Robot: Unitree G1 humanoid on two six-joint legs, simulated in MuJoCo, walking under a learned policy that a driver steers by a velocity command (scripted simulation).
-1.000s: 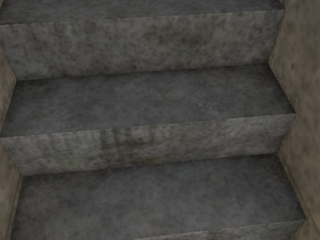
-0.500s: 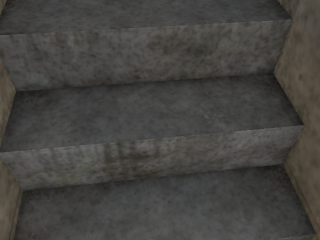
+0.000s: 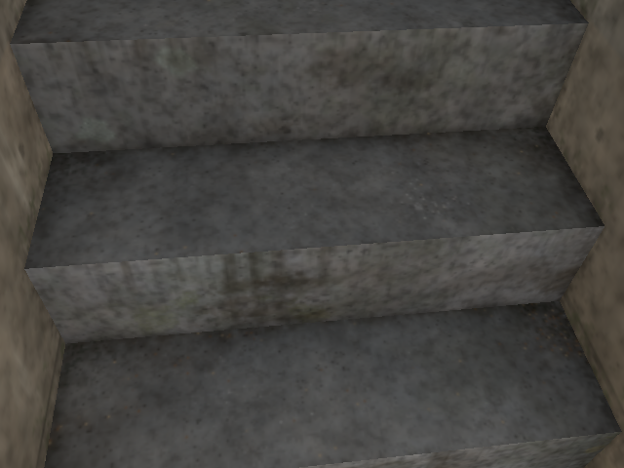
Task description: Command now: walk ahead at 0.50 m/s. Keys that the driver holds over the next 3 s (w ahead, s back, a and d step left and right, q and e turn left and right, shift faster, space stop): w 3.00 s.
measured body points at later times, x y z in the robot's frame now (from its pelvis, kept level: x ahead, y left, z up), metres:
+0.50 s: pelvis -0.01 +0.01 +0.00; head +0.01 +0.02 +0.45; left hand +0.16 +0.22 -0.12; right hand +0.17 -0.20 -0.11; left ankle -0.02 +0.08 -0.75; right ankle +0.00 -0.13 -0.75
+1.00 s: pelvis +0.00 +0.00 +0.00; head +0.02 +0.01 +0.45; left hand +0.17 +0.21 -0.11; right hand +0.18 -0.20 -0.10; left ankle -0.02 +0.08 -0.75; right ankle +0.00 -0.13 -0.75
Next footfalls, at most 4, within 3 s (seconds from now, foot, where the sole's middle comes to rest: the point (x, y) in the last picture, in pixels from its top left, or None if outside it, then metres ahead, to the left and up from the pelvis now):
none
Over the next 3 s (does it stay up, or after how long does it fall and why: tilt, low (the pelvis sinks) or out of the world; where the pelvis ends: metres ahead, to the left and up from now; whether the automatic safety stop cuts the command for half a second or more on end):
stays up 0.00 -0.01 -0.01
